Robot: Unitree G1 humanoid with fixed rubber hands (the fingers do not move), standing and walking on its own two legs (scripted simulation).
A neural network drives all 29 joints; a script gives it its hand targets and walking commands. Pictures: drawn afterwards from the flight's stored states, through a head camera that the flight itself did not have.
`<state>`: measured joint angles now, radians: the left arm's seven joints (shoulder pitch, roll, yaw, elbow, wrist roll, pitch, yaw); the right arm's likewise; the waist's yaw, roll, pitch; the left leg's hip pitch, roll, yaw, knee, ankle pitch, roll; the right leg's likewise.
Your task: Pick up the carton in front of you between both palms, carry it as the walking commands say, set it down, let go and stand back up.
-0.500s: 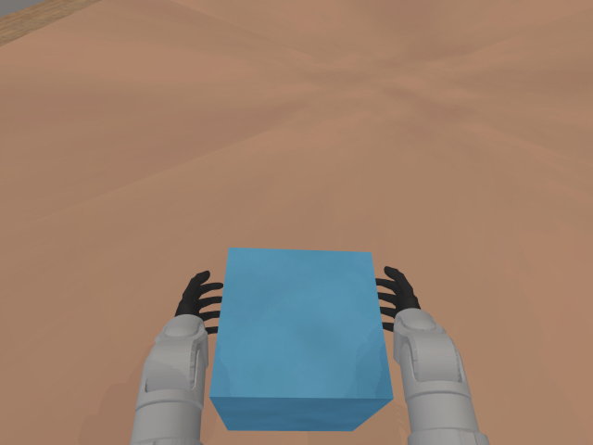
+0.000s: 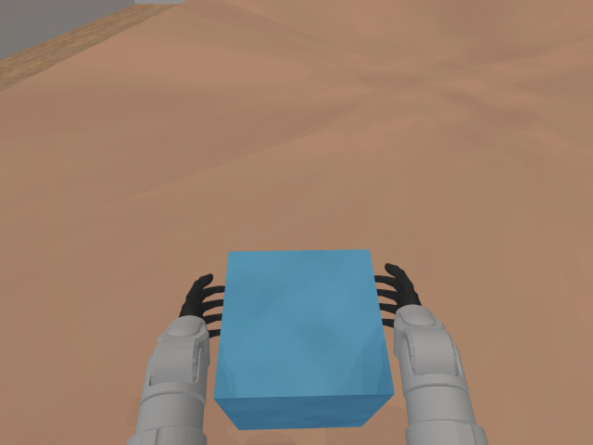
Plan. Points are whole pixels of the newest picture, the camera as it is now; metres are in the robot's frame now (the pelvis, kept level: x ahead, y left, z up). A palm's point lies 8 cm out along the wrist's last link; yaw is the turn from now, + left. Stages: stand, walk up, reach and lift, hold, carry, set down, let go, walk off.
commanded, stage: set down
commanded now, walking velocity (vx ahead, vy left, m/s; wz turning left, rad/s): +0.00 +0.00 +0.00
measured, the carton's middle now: (299, 345) +0.31 +0.00 -0.06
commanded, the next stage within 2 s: none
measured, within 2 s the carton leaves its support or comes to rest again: neither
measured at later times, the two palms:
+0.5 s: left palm (228, 347) +0.34 +0.13 -0.11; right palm (396, 349) +0.33 -0.16 -0.11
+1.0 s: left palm (252, 357) +0.40 +0.11 -0.26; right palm (390, 372) +0.36 -0.18 -0.26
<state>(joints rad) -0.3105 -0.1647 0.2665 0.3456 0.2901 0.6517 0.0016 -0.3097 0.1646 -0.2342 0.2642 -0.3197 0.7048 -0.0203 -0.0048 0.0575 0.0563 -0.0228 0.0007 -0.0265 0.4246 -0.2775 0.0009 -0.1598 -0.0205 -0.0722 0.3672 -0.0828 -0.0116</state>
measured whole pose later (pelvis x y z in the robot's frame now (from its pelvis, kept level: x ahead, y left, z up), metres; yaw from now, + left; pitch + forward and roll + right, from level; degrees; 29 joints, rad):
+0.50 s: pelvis -0.03 -0.02 -0.05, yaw +1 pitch +16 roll +1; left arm -0.63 -0.12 0.48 0.66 0.41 0.21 -0.05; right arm -0.57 0.26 -0.49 0.50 -0.38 0.25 -0.12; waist -0.03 0.04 0.10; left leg -0.76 -0.02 -0.07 0.87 -0.39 -0.02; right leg -0.88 0.01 -0.04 0.77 -0.16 -0.04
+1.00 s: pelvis -0.05 +0.02 -0.18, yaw +1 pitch +41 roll +1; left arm -0.83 -0.07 0.38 0.72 0.23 0.24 0.07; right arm -0.74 0.16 -0.54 0.49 -0.31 0.27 -0.08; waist -0.08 0.08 -0.21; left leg -1.61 -0.08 0.01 1.46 -0.57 0.02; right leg -1.74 -0.02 0.04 1.33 -0.30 0.03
